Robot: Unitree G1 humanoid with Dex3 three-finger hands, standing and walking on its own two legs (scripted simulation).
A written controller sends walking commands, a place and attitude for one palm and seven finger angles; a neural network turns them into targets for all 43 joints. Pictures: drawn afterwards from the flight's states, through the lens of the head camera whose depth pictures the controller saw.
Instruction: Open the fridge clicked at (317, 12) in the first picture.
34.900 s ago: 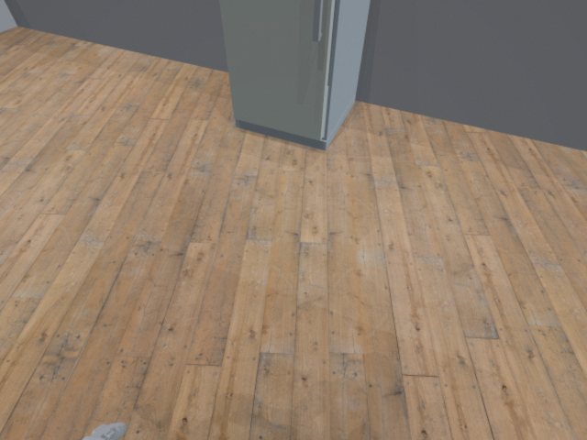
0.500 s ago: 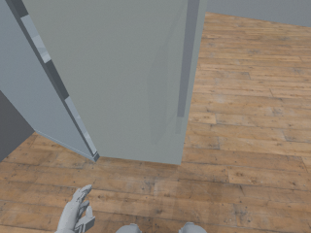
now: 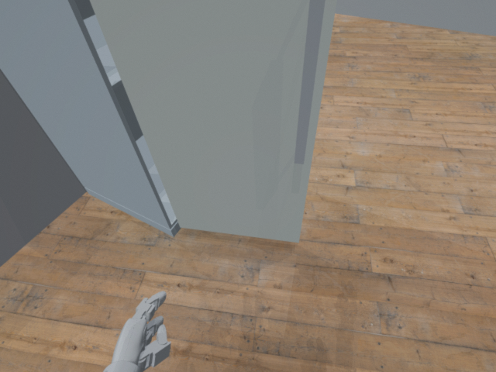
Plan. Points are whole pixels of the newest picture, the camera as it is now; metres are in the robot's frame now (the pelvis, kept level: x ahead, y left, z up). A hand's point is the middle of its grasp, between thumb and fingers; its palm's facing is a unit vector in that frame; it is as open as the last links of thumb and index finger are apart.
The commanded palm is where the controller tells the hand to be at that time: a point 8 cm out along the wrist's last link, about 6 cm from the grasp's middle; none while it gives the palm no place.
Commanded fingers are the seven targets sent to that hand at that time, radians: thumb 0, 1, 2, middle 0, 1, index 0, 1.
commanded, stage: stop stepping back and stand still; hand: right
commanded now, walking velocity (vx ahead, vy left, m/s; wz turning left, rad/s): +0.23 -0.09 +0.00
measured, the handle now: (307, 82) +0.71 -0.12 +0.10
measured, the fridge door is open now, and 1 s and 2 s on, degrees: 71 71 71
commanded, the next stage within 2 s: let the arm hang, fingers relaxed in 0.74 s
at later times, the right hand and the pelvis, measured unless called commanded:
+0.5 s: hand out of the picture +0.13 -0.25 +0.17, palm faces +0.43 +0.77 -0.47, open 7.4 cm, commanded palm +0.07 -0.28 +0.18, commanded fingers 0.00 -0.90 -0.90 0.20 0.30 0.20 0.30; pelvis -0.07 +0.02 -0.01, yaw +1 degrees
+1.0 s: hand out of the picture +0.11 -0.24 -0.05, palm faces +0.07 +0.90 -0.42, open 7.4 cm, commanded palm none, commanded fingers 0.00 -0.90 -0.90 0.20 0.30 0.20 0.30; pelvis -0.09 +0.00 -0.01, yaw +0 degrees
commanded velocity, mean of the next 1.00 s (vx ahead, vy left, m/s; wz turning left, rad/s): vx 0.11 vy -0.03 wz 0.00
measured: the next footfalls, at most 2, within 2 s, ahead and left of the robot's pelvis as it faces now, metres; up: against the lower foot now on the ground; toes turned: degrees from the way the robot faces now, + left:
left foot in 0.06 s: -0.03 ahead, +0.13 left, +0.00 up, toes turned +3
right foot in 0.34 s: -0.03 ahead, -0.10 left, +0.00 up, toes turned -2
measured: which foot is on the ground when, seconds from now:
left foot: up 0.00-0.04, down 0.06-1.00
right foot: down 0.00-0.06, up 0.08-0.32, down 0.34-1.00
